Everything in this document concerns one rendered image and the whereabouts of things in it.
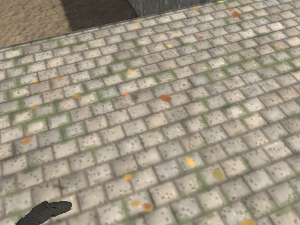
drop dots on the robot left hand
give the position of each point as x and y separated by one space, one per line
44 211

